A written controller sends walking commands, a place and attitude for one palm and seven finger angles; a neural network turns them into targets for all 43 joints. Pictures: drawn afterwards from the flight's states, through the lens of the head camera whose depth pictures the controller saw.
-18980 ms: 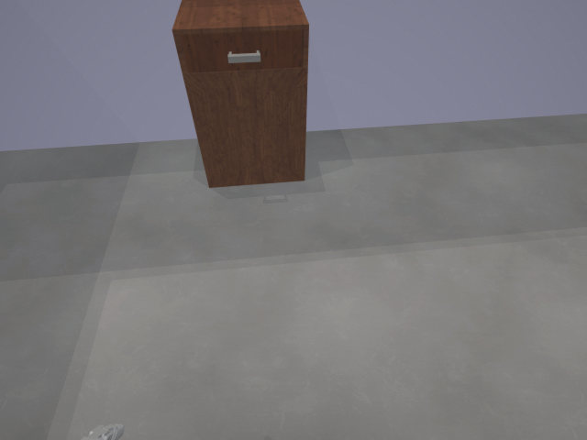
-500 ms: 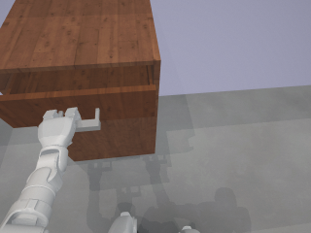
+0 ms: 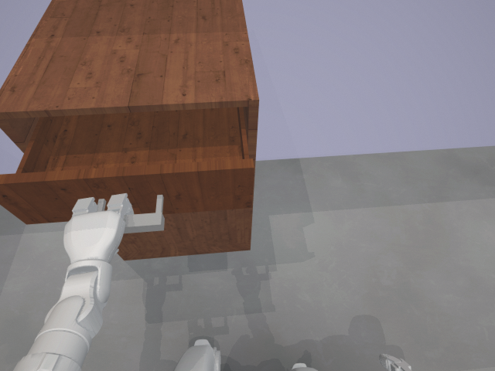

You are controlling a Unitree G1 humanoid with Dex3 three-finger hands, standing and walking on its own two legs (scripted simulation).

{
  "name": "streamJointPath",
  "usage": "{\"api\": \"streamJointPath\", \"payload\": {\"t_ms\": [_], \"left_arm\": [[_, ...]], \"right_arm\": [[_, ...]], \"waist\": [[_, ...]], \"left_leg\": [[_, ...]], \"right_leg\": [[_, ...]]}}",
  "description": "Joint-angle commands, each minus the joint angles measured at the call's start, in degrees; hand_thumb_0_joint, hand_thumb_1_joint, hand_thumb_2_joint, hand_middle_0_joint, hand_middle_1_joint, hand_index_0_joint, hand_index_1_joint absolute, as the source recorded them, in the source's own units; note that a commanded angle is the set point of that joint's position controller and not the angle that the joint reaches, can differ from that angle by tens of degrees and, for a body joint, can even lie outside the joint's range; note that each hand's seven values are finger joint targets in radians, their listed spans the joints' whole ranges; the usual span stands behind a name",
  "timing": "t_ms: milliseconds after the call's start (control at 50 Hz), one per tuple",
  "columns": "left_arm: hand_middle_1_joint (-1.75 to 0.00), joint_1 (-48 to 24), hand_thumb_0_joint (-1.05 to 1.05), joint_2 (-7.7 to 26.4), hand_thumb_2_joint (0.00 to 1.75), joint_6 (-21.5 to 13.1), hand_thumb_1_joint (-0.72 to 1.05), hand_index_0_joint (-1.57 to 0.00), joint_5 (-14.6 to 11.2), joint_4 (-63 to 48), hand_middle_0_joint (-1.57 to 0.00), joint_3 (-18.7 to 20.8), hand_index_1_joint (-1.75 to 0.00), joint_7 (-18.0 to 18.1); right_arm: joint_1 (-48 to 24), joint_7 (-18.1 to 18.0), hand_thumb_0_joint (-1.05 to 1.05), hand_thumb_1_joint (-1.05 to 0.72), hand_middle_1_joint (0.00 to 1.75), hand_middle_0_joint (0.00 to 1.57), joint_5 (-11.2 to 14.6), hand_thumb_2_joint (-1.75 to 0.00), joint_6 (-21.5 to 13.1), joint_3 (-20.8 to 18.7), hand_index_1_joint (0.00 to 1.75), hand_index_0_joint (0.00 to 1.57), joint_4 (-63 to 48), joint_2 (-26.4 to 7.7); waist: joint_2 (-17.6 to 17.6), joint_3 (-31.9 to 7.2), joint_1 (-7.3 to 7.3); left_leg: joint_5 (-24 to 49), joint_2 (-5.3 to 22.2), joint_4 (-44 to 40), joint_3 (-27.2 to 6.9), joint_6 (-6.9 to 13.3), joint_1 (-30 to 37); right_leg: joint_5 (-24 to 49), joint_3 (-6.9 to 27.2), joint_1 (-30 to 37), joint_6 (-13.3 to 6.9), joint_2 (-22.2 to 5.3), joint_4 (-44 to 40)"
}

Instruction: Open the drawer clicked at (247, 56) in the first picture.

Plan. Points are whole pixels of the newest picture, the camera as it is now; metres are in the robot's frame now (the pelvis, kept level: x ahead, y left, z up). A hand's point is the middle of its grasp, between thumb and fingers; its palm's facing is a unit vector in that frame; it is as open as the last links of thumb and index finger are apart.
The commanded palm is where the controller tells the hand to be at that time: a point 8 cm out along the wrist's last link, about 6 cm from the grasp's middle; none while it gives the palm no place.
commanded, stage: pull the drawer open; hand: left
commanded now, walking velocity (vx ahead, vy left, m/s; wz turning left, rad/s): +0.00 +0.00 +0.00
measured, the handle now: (129, 213) +0.38 +0.23 -0.02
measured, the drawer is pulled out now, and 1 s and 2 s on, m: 0.15 0.24 0.30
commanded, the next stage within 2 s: open the thumb to release the handle in 1.80 s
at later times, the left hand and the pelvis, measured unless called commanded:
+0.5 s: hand (106, 267) +0.29 +0.25 -0.04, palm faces -0.02 -0.06 -1.00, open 5.4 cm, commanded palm +0.26 +0.23 +0.01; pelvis +0.01 +0.00 +0.00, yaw +0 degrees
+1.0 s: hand (101, 299) +0.24 +0.25 -0.04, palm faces -0.03 -0.07 -1.00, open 5.4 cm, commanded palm +0.21 +0.23 +0.01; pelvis +0.01 -0.01 +0.00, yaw +0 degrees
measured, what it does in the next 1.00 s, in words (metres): stands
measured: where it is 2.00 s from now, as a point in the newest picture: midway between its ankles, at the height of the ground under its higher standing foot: outside the picture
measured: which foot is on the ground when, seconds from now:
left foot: down 0.00-1.00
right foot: down 0.00-1.00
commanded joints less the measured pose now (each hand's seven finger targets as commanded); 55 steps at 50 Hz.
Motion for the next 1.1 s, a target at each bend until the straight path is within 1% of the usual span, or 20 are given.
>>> {"api": "streamJointPath", "payload": {"t_ms": [0,80,120,180,220,240,260,280,300,400,440,480,500,580,620,800,840,900,940,1080], "left_arm": [[-1.35,-3.7,0.00,6.6,0.90,-0.9,0.90,-0.40,-0.6,-9.9,-0.40,2.1,-1.35,2.0],[-1.35,-1.2,0.00,6.2,0.90,-0.9,0.90,-0.40,-0.6,-10.6,-0.40,1.8,-1.35,1.8],[-1.35,-0.4,0.00,7.6,0.90,-1.1,0.90,-0.40,-0.2,-12.8,-0.40,3.1,-1.35,2.0],[-1.35,2.3,0.00,5.6,0.90,-0.7,0.90,-0.40,-0.6,-13.8,-0.40,1.7,-1.35,2.1],[-1.35,3.8,0.00,7.7,0.90,-0.8,0.90,-0.40,-0.2,-15.6,-0.40,3.6,-1.35,2.4],[-1.35,6.4,0.00,5.2,0.90,-0.4,0.90,-0.40,-0.5,-15.7,-0.40,1.8,-1.35,2.4],[-1.35,5.7,0.00,6.2,0.90,-0.5,0.90,-0.40,-0.5,-17.2,-0.40,2.7,-1.35,2.7],[-1.35,7.1,0.00,4.7,0.90,-0.3,0.90,-0.40,-0.6,-17.7,-0.40,1.4,-1.35,2.6],[-1.35,8.4,0.00,5.7,0.90,0.1,0.90,-0.40,-0.8,-17.4,-0.40,2.6,-1.35,2.7],[-1.35,10.1,0.00,4.2,0.90,0.8,0.90,-0.40,-0.4,-21.2,-0.40,0.9,-1.35,3.2],[-1.35,13.7,0.00,4.1,0.90,1.1,0.90,-0.40,-0.3,-22.3,-0.40,1.2,-1.35,3.5],[-1.35,14.6,0.00,3.9,0.90,1.4,0.90,-0.40,-0.5,-23.3,-0.40,0.7,-1.35,3.4],[-1.35,15.5,0.00,5.2,0.90,1.4,0.90,-0.40,-0.6,-24.0,-0.40,2.1,-1.35,3.4],[-1.35,18.4,0.00,4.2,0.90,1.2,0.90,-0.40,-0.4,-25.7,-0.40,1.2,-1.35,3.5],[-1.35,19.3,0.00,4.9,0.90,1.0,0.90,-0.40,-0.2,-27.6,-0.40,1.9,-1.35,3.8],[-1.35,23.6,0.00,4.1,0.90,1.4,0.90,-0.40,-0.2,-30.0,-0.40,1.6,-1.35,4.4],[-1.35,23.5,0.00,3.1,0.90,1.5,0.90,-0.40,-0.2,-29.9,-0.40,0.4,-1.35,4.5],[-1.35,28.8,0.00,5.3,0.90,1.2,0.90,-0.40,-0.6,-30.8,-0.40,3.2,-1.35,4.5],[-1.35,28.7,0.00,3.5,0.90,1.1,0.90,-0.40,-0.5,-32.1,-0.40,1.0,-1.35,4.4],[-1.35,33.8,0.00,3.1,0.90,0.3,0.90,-0.40,-0.6,-34.9,-0.40,0.9,-1.35,4.6]], "right_arm": [[0.2,-1.0,0.00,-0.90,0.30,0.20,0.2,-0.90,-2.3,-2.9,0.30,0.20,-6.6,-8.4],[-0.4,-1.1,0.00,-0.90,0.30,0.20,0.2,-0.90,-2.4,-2.8,0.30,0.20,-6.8,-8.3],[-1.1,-1.1,0.00,-0.90,0.30,0.20,0.2,-0.90,-2.3,-2.6,0.30,0.20,-7.1,-8.2],[-1.4,-0.9,0.00,-0.90,0.30,0.20,0.1,-0.90,-2.6,-2.7,0.30,0.20,-7.5,-8.1],[-2.0,-0.9,0.00,-0.90,0.30,0.20,0.0,-0.90,-2.5,-2.5,0.30,0.20,-7.6,-8.2],[-1.8,-0.7,0.00,-0.90,0.30,0.20,0.0,-0.90,-2.7,-2.7,0.30,0.20,-8.1,-8.1],[-2.2,-0.7,0.00,-0.90,0.30,0.20,-0.1,-0.90,-2.6,-2.5,0.30,0.20,-8.0,-8.1],[-2.1,-0.5,0.00,-0.90,0.30,0.20,-0.1,-0.90,-2.8,-2.6,0.30,0.20,-8.2,-8.0],[-2.1,-0.5,0.00,-0.90,0.30,0.20,-0.1,-0.90,-2.8,-2.6,0.30,0.20,-8.3,-8.1],[-3.0,-0.3,0.00,-0.90,0.30,0.20,-0.3,-0.90,-2.9,-2.4,0.30,0.20,-8.9,-8.1],[-3.1,-0.1,0.00,-0.90,0.30,0.20,-0.3,-0.90,-2.9,-2.6,0.30,0.20,-9.3,-7.9],[-3.4,-0.1,0.00,-0.90,0.30,0.20,-0.5,-0.90,-2.9,-2.3,0.30,0.20,-9.4,-7.9],[-3.5,-0.2,0.00,-0.90,0.30,0.20,-0.5,-0.90,-3.0,-2.2,0.30,0.20,-9.6,-8.0],[-4.6,0.0,0.00,-0.90,0.30,0.20,-0.6,-0.90,-2.9,-1.9,0.30,0.20,-10.0,-7.7],[-5.4,0.1,0.00,-0.90,0.30,0.20,-0.7,-0.90,-2.8,-1.6,0.30,0.20,-10.2,-7.5],[-6.5,0.2,0.00,-0.90,0.30,0.20,-1.0,-0.90,-3.1,-1.4,0.30,0.20,-11.5,-7.5],[-6.8,0.2,0.00,-0.90,0.30,0.20,-0.9,-0.90,-3.1,-1.5,0.30,0.20,-11.6,-7.3],[-7.4,0.1,0.00,-0.90,0.30,0.20,-0.9,-0.90,-3.4,-1.2,0.30,0.20,-12.1,-7.2],[-7.5,0.3,0.00,-0.90,0.30,0.20,-0.9,-0.90,-3.3,-1.1,0.30,0.20,-12.4,-7.1],[-8.3,0.9,0.00,-0.90,0.30,0.20,-1.1,-0.90,-3.3,-0.9,0.30,0.20,-13.4,-6.9]], "waist": [[0.0,-16.6,1.09],[-0.4,-15.7,1.42],[0.9,-17.1,2.21],[0.3,-15.5,1.87],[0.8,-17.2,2.70],[0.9,-16.2,2.36],[0.0,-16.9,2.34],[1.3,-16.0,2.21],[-0.4,-15.6,2.17],[1.5,-15.5,1.98],[1.1,-16.3,2.62],[0.2,-16.0,2.27],[0.0,-16.4,2.64],[0.6,-14.2,2.51],[1.8,-15.4,2.95],[0.7,-14.0,3.06],[0.2,-12.9,2.59],[-0.4,-14.7,4.07],[0.6,-13.2,3.55],[0.7,-12.6,3.97]], "left_leg": [[19.8,-2.1,-6.7,-0.8,0.7,24.6],[19.2,-2.3,-6.5,-0.2,0.7,23.7],[20.3,-2.1,-6.7,-0.3,0.5,25.1],[20.2,-2.3,-6.3,-0.1,0.6,24.2],[22.0,-2.2,-6.2,-0.2,0.4,24.8],[22.7,-2.2,-6.2,-0.4,0.5,25.2],[22.6,-2.0,-6.1,-0.4,0.4,25.3],[23.0,-2.2,-6.1,-0.4,0.5,25.4],[23.4,-2.0,-6.2,-0.8,0.5,25.1],[23.7,-1.8,-6.3,-1.1,0.4,26.3],[24.7,-1.9,-6.1,-0.9,0.4,27.2],[23.9,-2.1,-5.9,-0.7,0.4,26.0],[25.2,-1.9,-5.9,-1.0,0.4,26.1],[23.7,-2.1,-5.7,-0.8,0.4,25.5],[24.6,-2.0,-5.6,-0.8,0.3,26.4],[21.9,-2.0,-5.4,-1.4,0.3,25.2],[20.3,-2.2,-5.1,-1.0,0.4,24.8],[21.5,-2.3,-4.8,-0.9,0.3,24.2],[20.7,-2.4,-4.8,-0.9,0.4,24.0],[19.8,-2.5,-4.2,-0.9,0.5,23.4]], "right_leg": [[21.9,-4.4,-0.4,-3.7,3.3,-7.4],[22.6,-4.1,0.1,-3.5,3.2,-7.5],[22.6,-4.2,-0.1,-3.6,3.2,-7.1],[23.5,-4.1,0.3,-3.6,3.2,-7.3],[25.1,-4.0,0.9,-3.6,3.2,-6.6],[25.2,-4.3,0.9,-3.7,3.3,-6.7],[25.3,-4.2,0.7,-3.6,3.2,-6.6],[25.5,-4.3,0.8,-3.6,3.2,-6.7],[25.6,-4.5,1.2,-3.7,3.3,-6.7],[24.7,-4.6,0.4,-3.8,3.2,-6.5],[25.6,-4.5,1.0,-3.7,3.2,-6.5],[26.8,-4.3,1.8,-3.6,3.1,-6.5],[27.8,-4.2,2.5,-3.6,3.1,-6.3],[27.1,-4.3,1.6,-3.6,2.9,-6.3],[27.1,-4.2,1.3,-3.6,2.9,-5.9],[24.9,-4.3,0.7,-3.8,2.9,-5.5],[24.5,-4.3,0.3,-3.7,2.8,-5.7],[26.6,-3.8,2.3,-3.8,2.8,-5.2],[25.7,-4.0,1.2,-3.8,2.7,-5.1],[24.7,-4.0,0.5,-3.9,2.6,-4.7]]}}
